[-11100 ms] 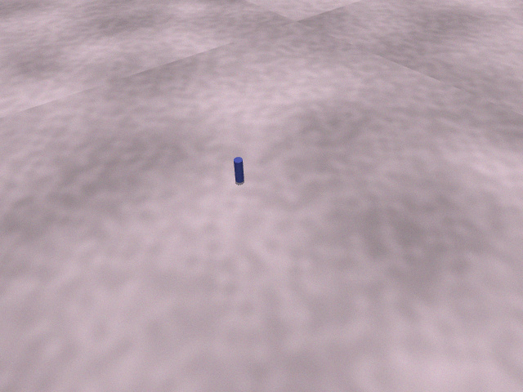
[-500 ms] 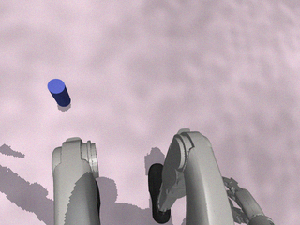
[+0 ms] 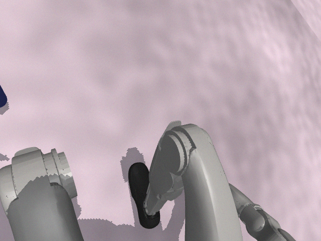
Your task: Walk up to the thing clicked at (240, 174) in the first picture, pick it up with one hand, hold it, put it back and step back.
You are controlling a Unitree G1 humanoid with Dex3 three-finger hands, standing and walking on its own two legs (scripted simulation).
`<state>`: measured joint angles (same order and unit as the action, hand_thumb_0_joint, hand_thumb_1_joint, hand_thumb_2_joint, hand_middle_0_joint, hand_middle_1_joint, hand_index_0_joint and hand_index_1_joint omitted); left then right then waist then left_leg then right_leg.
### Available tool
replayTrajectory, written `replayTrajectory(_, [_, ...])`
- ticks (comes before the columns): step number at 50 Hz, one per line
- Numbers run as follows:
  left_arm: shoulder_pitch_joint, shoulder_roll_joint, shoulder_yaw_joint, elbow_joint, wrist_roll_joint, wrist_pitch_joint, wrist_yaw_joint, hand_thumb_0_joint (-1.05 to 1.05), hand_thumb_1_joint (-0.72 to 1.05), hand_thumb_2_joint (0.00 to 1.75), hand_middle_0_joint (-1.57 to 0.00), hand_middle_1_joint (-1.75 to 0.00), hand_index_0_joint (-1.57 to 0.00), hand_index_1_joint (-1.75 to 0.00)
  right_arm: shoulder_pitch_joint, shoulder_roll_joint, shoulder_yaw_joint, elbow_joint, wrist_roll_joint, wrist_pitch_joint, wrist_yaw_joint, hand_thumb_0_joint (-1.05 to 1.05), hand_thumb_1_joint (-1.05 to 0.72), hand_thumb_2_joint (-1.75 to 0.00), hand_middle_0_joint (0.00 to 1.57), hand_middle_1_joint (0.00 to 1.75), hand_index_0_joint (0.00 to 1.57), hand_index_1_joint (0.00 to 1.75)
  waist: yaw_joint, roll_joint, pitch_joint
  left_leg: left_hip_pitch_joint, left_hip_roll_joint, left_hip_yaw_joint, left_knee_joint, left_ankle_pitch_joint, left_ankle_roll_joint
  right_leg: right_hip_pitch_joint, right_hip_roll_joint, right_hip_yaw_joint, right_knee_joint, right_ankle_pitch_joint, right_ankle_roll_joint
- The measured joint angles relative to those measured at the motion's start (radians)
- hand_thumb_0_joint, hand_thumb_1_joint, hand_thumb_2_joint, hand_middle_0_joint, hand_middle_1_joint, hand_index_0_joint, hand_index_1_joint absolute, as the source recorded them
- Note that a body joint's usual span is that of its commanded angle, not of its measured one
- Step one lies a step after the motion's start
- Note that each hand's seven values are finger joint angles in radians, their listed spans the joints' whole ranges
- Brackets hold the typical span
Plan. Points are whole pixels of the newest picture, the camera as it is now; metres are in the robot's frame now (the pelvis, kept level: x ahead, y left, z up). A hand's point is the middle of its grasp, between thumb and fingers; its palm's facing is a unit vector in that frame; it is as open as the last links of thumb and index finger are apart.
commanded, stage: close in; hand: left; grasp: from the side
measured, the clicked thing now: out of the picture +0.48 +0.28 -0.22
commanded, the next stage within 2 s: rest palm in 0.46 s
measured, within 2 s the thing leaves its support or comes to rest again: leaves its support in 1.90 s
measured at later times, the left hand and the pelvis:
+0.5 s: hand out of the picture +0.43 +0.27 -0.18, palm faces +0.22 -0.98 +0.00, open 17.5 cm; pelvis -0.01 +0.00 -0.01, yaw -2 degrees
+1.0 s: hand out of the picture +0.44 +0.27 -0.19, palm faces +0.27 -0.96 -0.02, open 13.8 cm; pelvis +0.00 +0.01 +0.00, yaw -3 degrees
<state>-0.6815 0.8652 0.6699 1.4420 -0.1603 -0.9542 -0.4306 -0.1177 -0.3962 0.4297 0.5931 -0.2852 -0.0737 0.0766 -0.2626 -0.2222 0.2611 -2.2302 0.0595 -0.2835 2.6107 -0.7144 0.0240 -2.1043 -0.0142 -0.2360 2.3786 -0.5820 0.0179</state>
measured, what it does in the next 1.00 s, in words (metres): stands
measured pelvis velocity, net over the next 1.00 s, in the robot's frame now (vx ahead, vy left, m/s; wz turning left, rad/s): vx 0.00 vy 0.01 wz -0.05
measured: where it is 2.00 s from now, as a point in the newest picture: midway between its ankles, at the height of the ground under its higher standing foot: (109, 225)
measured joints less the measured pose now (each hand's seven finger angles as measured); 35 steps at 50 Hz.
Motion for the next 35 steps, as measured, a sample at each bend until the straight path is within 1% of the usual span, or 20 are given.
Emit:
replayTrajectory(3, [-0.001, 0.001, -0.012, 0.017, 0.008, -0.034, 0.053, -0.02, -0.6, 0.02, -0.08, -0.07, -0.06, -0.08, -0.01, -0.001, 0.018, -0.007, -0.019, 0.01, 0.009, 0.0, -0.94, -0.91, 0.2, 0.3, 0.21, 0.3, -0.005, -0.01, 0.014, 0.002, 0.0, -0.014, 0.013, 0.002, -0.001, 0.006, 0.005, -0.01, 0.003, 0.009, 0.002])
replayTrajectory(6, [0.003, 0.002, -0.037, 0.027, 0.016, -0.06, 0.095, -0.02, -0.6, 0.02, -0.07, -0.07, -0.06, -0.07, -0.014, -0.004, 0.032, -0.013, -0.032, 0.021, 0.016, 0.0, -0.94, -0.91, 0.2, 0.3, 0.21, 0.3, -0.008, -0.015, 0.025, 0.003, -0.001, -0.025, 0.021, 0.005, -0.001, 0.01, 0.008, -0.017, 0.004, 0.016, 0.004])
replayTrajectory(12, [0.013, -0.004, -0.099, 0.044, 0.02, -0.1, 0.149, -0.01, -0.59, 0.02, -0.07, -0.06, -0.06, -0.06, -0.018, -0.01, 0.058, -0.019, -0.05, 0.038, 0.025, 0.0, -0.94, -0.91, 0.2, 0.3, 0.21, 0.3, -0.011, -0.019, 0.037, 0.004, -0.004, -0.04, 0.03, 0.01, -0.001, 0.019, 0.011, -0.028, 0.002, 0.023, 0.009])
replayTrajectory(17, [0.011, -0.01, -0.14, 0.057, 0.012, -0.125, 0.195, -0.01, -0.57, 0.03, -0.06, -0.06, -0.05, -0.06, -0.02, -0.011, 0.078, -0.021, -0.062, 0.045, 0.031, 0.0, -0.94, -0.91, 0.2, 0.3, 0.21, 0.3, -0.008, -0.029, 0.039, 0.009, -0.007, -0.054, 0.037, 0.008, -0.004, 0.027, 0.013, -0.037, 0.002, 0.025, 0.01])
replayTrajectory(22, [0.0, -0.006, -0.178, 0.071, 0.03, -0.145, 0.239, -0.01, -0.56, 0.05, -0.06, -0.06, -0.05, -0.06, -0.03, -0.006, 0.09, -0.024, -0.072, 0.052, 0.034, 0.0, -0.93, -0.91, 0.2, 0.3, 0.21, 0.3, -0.007, -0.039, 0.043, 0.009, -0.011, -0.065, 0.042, 0.009, -0.004, 0.036, 0.015, -0.046, -0.002, 0.026, 0.014])
replayTrajectory(30, [-0.007, 0.001, -0.213, 0.078, 0.048, -0.167, 0.291, -0.01, -0.54, 0.08, -0.06, -0.06, -0.05, -0.07, -0.05, 0.003, 0.108, -0.036, -0.085, 0.06, 0.04, -0.01, -0.92, -0.91, 0.2, 0.3, 0.21, 0.3, -0.007, -0.05, 0.049, 0.014, -0.015, -0.08, 0.044, 0.0, -0.004, 0.049, 0.019, -0.057, -0.011, 0.019, 0.019])
replayTrajectory(35, [-0.012, 0.01, -0.223, 0.089, 0.065, -0.178, 0.33, -0.01, -0.48, 0.1, -0.07, -0.07, -0.06, -0.07, -0.065, 0.008, 0.117, -0.04, -0.093, 0.065, 0.044, -0.01, -0.92, -0.91, 0.2, 0.3, 0.21, 0.3, -0.009, -0.054, 0.055, 0.014, -0.018, -0.089, 0.045, -0.006, -0.004, 0.056, 0.02, -0.064, -0.017, 0.014, 0.023])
